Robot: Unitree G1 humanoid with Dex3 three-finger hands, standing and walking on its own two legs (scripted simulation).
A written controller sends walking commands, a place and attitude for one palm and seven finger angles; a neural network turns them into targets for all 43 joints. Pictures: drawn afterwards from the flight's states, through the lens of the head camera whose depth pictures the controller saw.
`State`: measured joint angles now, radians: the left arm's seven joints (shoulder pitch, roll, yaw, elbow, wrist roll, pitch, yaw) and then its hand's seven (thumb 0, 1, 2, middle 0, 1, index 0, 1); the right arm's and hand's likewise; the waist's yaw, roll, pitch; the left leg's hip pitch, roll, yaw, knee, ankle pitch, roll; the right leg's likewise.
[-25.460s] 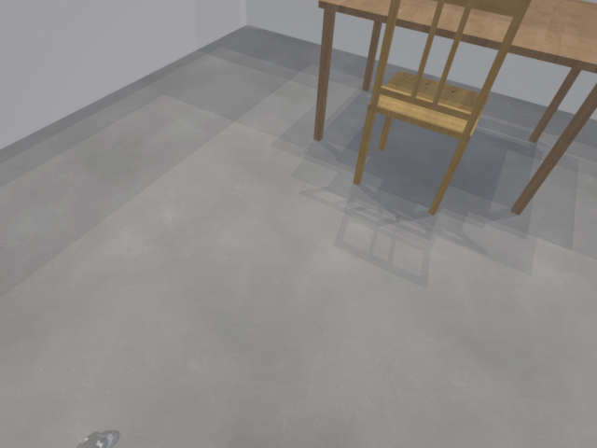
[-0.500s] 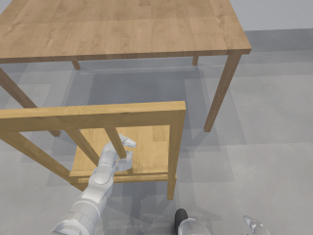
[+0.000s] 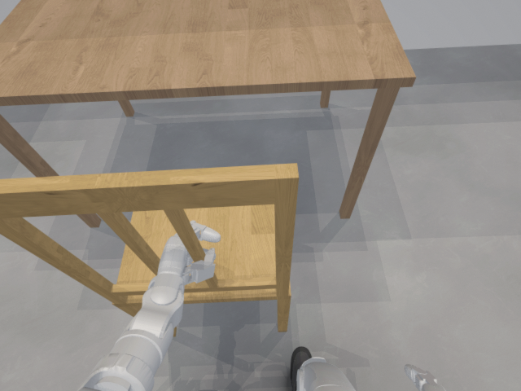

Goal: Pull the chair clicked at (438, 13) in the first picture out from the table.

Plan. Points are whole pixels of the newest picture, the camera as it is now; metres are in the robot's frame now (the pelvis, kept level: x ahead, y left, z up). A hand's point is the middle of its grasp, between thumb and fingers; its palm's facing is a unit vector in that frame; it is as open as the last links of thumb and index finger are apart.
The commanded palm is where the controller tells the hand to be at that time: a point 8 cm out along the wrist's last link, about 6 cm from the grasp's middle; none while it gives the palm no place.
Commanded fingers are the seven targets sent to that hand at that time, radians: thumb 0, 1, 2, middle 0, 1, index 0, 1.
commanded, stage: step backward, pulling the chair out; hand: left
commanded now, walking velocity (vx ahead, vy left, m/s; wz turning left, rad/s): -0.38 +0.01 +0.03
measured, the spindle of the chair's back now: (147, 255) +0.34 +0.21 -0.05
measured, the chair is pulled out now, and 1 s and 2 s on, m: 0.23 0.26 0.43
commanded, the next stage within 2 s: none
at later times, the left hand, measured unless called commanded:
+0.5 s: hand (207, 267) +0.32 +0.10 -0.06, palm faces -0.08 -0.98 -0.19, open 5.1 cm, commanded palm +0.29 +0.16 -0.05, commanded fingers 0.00 0.90 0.90 -0.50 -1.45 -0.50 -1.45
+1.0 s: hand (201, 286) +0.28 +0.11 -0.05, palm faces -0.06 -0.98 -0.16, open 5.0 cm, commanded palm +0.25 +0.17 -0.05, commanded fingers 0.00 0.90 0.90 -0.50 -1.45 -0.50 -1.45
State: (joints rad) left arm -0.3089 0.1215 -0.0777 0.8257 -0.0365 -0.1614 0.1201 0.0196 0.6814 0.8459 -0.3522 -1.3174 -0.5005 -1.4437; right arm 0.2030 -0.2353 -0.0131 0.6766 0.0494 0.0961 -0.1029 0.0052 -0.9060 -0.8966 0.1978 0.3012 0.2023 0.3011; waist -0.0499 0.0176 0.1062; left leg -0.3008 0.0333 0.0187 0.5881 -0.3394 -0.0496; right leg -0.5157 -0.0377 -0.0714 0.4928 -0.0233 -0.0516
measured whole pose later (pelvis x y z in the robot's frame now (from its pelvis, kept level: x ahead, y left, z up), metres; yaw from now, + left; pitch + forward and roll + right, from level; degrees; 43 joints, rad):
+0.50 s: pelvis -0.02 +0.01 +0.00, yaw +3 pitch +3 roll +0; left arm -0.40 0.10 -0.09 0.80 -0.02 -0.12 0.12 0.03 0.71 0.82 -0.32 -1.33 -0.50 -1.44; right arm 0.13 -0.25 -0.01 0.69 0.05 0.10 -0.10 0.00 -0.91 -0.90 0.20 0.30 0.20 0.30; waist -0.06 0.04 0.15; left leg -0.32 0.03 0.00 0.62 -0.36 -0.03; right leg -0.50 -0.05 -0.11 0.51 -0.07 -0.03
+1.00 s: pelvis -0.07 +0.02 +0.00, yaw +3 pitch +3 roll +0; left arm -0.38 0.11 -0.05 0.72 -0.04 -0.10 0.11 0.03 0.75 0.79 -0.31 -1.26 -0.50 -1.44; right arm 0.09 -0.30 -0.03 0.64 0.05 0.11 -0.11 0.00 -0.91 -0.90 0.20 0.30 0.20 0.30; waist -0.09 0.03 0.19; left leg -0.30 0.08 0.00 0.57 -0.33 -0.07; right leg -0.46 -0.06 -0.08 0.57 -0.16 0.00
